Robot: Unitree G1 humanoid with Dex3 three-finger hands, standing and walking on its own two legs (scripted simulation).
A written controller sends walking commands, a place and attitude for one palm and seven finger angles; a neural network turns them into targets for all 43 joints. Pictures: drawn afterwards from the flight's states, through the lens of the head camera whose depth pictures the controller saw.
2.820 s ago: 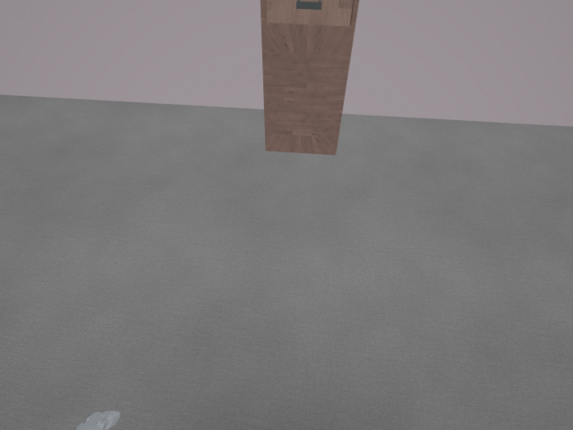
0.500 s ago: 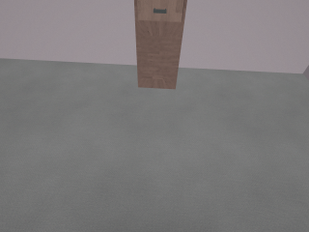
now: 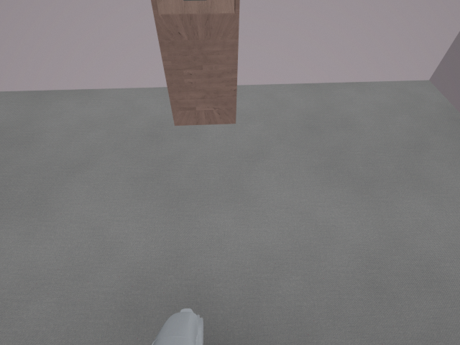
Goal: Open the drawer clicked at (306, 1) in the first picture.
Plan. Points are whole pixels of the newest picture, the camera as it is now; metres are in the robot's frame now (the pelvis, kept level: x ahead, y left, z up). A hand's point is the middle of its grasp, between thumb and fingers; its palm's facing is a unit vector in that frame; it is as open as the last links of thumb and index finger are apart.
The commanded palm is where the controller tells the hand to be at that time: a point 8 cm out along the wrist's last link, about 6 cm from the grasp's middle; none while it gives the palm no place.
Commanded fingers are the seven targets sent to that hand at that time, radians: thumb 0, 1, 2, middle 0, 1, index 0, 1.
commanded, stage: walk to a spot facing it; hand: left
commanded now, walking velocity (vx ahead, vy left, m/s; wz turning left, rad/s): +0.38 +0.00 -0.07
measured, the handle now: out of the picture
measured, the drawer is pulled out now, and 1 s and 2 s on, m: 0.00 0.00 0.00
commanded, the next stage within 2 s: turn to face it in 1.20 s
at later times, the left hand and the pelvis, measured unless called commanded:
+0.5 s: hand (141, 264) +0.30 +0.24 -0.17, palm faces -0.03 -0.99 -0.14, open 7.4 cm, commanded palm none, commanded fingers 0.00 0.90 0.90 -0.20 -0.30 -0.20 -0.30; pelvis +0.22 +0.07 +0.01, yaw -5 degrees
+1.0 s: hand (194, 176) +0.58 +0.16 -0.17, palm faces -0.10 -0.98 -0.18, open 7.1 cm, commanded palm none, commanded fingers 0.00 0.90 0.90 -0.20 -0.30 -0.20 -0.30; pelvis +0.46 +0.00 +0.00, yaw -10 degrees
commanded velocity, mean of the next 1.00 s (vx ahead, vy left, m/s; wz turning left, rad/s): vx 0.37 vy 0.00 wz -0.17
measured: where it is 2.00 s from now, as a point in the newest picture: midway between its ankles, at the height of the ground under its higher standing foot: (243, 233)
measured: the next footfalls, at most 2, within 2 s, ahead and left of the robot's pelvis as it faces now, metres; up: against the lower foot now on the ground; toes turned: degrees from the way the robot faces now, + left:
left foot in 0.14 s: +0.25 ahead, +0.11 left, +0.00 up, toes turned +7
right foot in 0.86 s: +0.48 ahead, -0.08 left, +0.00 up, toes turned -19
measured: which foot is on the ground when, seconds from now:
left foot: up 0.00-0.12, down 0.14-0.86, up 0.88-1.00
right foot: down 0.00-0.14, up 0.16-0.84, down 0.86-1.00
